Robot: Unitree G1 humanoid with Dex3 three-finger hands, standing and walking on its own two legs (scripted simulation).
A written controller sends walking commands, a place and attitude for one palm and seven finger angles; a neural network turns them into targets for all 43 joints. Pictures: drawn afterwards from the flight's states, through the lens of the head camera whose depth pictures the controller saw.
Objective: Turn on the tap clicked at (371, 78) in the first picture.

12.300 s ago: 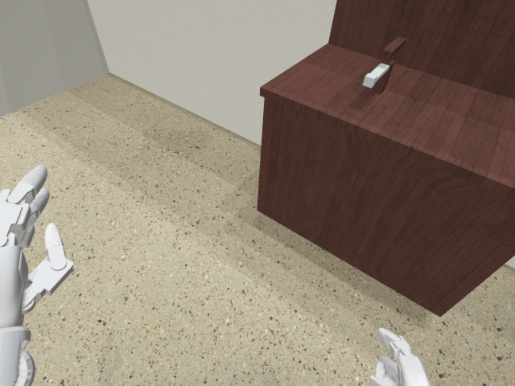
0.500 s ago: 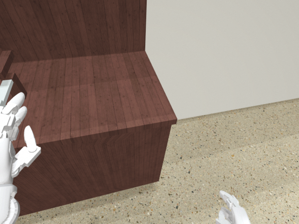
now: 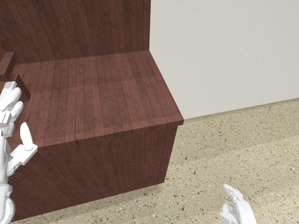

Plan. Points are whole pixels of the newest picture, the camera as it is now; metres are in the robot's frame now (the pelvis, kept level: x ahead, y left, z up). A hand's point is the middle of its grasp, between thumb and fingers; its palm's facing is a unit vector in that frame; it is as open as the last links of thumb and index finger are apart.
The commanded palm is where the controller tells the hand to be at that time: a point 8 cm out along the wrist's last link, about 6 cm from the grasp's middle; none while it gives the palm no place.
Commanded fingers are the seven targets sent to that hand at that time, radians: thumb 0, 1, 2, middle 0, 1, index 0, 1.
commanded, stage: shuffle to correct the standing spot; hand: left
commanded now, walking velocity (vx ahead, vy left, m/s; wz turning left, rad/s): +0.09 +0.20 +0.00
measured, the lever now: (1, 108) +0.39 +0.48 +0.07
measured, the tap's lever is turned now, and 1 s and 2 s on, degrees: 0 0 0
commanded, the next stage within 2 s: come to a stop and stand still in 1.08 s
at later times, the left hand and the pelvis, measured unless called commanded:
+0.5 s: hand (27, 138) +0.24 +0.27 +0.16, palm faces +0.39 -0.84 -0.39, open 7.4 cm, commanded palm +0.18 +0.31 +0.18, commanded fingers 0.00 0.90 0.90 -0.20 -0.30 -0.20 -0.30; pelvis +0.01 +0.04 -0.02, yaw -2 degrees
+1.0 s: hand out of the picture +0.27 +0.35 +0.17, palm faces +0.38 -0.82 -0.44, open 7.4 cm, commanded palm +0.20 +0.39 +0.18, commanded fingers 0.00 0.90 0.90 -0.20 -0.30 -0.20 -0.30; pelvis +0.03 +0.11 -0.02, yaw -1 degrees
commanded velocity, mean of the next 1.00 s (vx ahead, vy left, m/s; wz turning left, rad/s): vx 0.08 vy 0.19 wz -0.04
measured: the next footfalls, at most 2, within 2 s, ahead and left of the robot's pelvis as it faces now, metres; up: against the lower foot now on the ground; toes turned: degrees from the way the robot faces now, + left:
right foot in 0.62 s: +0.07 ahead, -0.06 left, +0.00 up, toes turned -7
left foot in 0.90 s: +0.14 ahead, +0.29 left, +0.00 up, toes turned +0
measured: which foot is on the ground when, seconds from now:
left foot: down 0.00-0.62, up 0.64-0.88, down 0.90-1.00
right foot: down 0.00-0.42, up 0.44-0.60, down 0.62-0.90, up 0.92-1.00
